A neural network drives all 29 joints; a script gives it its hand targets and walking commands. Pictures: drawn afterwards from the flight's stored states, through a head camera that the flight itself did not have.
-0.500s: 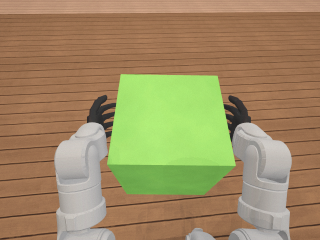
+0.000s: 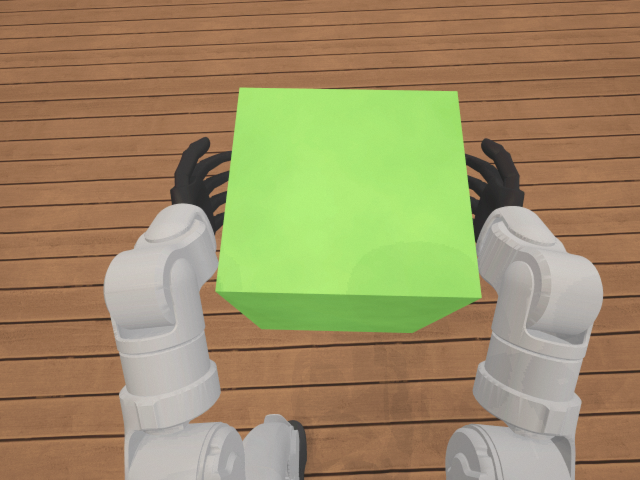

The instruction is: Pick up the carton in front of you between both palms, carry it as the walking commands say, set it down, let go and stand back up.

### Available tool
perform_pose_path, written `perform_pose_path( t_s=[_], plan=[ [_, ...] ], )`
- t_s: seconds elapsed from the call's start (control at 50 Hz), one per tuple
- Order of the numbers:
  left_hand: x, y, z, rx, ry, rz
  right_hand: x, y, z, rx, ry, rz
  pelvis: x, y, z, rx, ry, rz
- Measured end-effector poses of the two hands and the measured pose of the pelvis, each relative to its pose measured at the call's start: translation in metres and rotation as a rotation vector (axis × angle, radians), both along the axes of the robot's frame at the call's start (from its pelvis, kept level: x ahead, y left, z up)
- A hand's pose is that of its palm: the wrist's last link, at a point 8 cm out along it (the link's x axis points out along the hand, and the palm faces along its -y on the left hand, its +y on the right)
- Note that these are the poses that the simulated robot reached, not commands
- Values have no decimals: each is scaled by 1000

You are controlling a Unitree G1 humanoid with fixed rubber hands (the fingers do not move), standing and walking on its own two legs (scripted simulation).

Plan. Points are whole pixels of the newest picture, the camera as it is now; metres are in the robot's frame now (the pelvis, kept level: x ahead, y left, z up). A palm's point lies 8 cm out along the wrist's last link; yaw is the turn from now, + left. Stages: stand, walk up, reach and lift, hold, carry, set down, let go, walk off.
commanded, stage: carry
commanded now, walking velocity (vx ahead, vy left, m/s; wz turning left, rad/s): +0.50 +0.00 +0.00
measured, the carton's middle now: (341, 232) +0.38 +0.01 +0.07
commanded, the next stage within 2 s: none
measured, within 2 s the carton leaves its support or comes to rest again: neither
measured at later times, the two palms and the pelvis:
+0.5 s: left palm (248, 6) +0.69 +0.15 +0.18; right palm (465, 1) +0.70 -0.15 +0.18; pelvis +0.34 -0.01 +0.01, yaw +1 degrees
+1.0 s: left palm out of the picture +0.93 +0.15 +0.20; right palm out of the picture +0.92 -0.15 +0.20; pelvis +0.57 +0.01 +0.05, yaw +0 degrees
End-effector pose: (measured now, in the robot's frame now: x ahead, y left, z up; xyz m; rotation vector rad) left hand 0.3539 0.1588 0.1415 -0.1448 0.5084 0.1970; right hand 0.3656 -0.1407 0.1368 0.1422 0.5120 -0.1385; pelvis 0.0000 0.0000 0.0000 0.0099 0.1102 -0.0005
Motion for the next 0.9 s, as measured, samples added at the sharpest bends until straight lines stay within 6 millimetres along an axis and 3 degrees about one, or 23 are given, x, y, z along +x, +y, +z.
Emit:
perform_pose_path(
  t_s=[0.08,0.2,0.38,0.48,0.54,0.62,0.72,0.82,0.9],
  plan=[
    [68,-1,1,9,-9,-69,52,-2,8,-44,-9,-42,64,15,-8,11,-30,-8],
    [146,-11,11,1,79,-115,114,-11,14,-42,82,-92,134,27,16,-18,-22,-5],
    [257,-10,43,-3,19,-78,239,-10,55,-52,22,-54,250,14,28,-29,-11,10],
    [322,-9,37,19,43,-29,321,-9,45,-49,43,6,327,-5,14,-30,-34,25],
    [352,-6,26,38,94,5,362,-6,31,-46,92,50,362,-14,16,-33,-43,27],
    [385,-1,20,24,141,39,404,0,25,-25,139,63,400,-20,32,-17,-38,26],
    [442,-1,38,10,83,38,455,-1,40,-9,83,41,449,-18,46,0,-23,27],
    [505,-5,56,13,13,-14,502,-5,58,-28,12,1,502,-5,44,-1,-29,16],
    [550,-6,57,13,17,-66,534,-7,64,-60,18,-33,539,6,40,8,-39,5]
  ],
)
